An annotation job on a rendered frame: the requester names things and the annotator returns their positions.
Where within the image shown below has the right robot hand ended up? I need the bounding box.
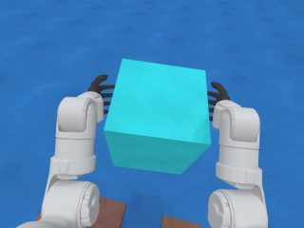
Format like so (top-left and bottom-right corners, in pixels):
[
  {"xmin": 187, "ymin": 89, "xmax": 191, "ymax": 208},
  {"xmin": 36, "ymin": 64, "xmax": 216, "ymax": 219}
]
[{"xmin": 207, "ymin": 82, "xmax": 230, "ymax": 121}]

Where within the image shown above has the carton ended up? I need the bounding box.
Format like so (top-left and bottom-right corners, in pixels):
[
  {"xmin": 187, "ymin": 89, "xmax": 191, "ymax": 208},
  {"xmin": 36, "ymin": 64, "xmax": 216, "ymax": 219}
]
[{"xmin": 104, "ymin": 58, "xmax": 211, "ymax": 175}]

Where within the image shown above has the left robot upper arm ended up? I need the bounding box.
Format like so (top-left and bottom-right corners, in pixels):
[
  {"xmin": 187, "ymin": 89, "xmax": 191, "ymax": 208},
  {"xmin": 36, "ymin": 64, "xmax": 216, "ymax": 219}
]
[{"xmin": 16, "ymin": 180, "xmax": 100, "ymax": 228}]

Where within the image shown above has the robot right forearm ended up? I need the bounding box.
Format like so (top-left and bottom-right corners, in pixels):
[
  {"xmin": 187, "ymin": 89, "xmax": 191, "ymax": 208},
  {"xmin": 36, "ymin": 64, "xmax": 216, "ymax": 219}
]
[{"xmin": 212, "ymin": 100, "xmax": 268, "ymax": 226}]

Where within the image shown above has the right robot upper arm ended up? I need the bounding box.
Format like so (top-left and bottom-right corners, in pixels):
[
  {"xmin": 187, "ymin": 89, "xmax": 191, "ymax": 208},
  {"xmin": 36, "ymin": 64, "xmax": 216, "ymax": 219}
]
[{"xmin": 208, "ymin": 189, "xmax": 268, "ymax": 228}]

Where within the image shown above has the left robot hand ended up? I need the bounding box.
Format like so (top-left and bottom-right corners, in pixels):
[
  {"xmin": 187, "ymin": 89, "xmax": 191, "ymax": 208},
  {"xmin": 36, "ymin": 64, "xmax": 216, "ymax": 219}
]
[{"xmin": 87, "ymin": 74, "xmax": 115, "ymax": 114}]

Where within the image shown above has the robot left forearm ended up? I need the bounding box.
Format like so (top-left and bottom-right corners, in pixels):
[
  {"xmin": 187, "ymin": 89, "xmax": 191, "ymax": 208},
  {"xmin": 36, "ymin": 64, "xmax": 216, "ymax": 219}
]
[{"xmin": 41, "ymin": 91, "xmax": 104, "ymax": 216}]

